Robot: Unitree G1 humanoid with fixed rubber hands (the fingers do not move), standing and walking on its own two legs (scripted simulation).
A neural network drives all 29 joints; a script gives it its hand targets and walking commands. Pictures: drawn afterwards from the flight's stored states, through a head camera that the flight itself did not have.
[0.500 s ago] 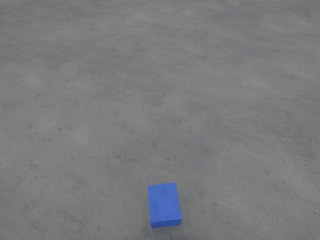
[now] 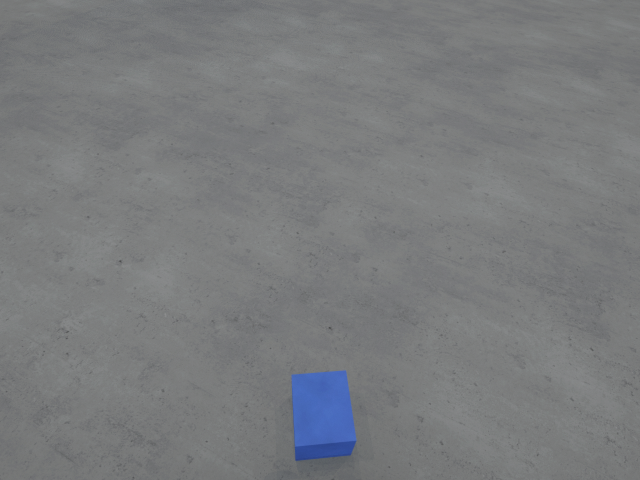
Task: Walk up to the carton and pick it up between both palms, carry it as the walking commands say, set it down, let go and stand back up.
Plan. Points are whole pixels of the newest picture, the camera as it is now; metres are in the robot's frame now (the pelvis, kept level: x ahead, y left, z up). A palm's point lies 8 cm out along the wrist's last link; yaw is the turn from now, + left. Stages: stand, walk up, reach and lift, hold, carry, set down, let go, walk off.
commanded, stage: walk up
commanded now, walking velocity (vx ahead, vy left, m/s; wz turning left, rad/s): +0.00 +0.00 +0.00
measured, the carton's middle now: (321, 415) +0.43 -0.02 -0.70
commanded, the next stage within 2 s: stand in 0.84 s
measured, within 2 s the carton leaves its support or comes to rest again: neither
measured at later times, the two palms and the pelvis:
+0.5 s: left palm out of the picture -0.03 +0.17 -0.14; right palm out of the picture -0.02 -0.23 -0.15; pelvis -0.01 -0.03 +0.00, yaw +1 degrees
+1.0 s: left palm out of the picture -0.02 +0.16 -0.14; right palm out of the picture -0.02 -0.24 -0.15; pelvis +0.00 -0.04 +0.00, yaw +1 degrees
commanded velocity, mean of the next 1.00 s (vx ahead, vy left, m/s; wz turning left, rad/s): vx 0.01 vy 0.00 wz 0.00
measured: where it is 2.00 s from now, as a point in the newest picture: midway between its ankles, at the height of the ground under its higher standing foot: outside the picture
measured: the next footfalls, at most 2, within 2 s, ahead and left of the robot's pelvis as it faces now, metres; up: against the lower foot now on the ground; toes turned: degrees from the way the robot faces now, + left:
right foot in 0.08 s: +0.01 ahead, -0.14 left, +0.00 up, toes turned +4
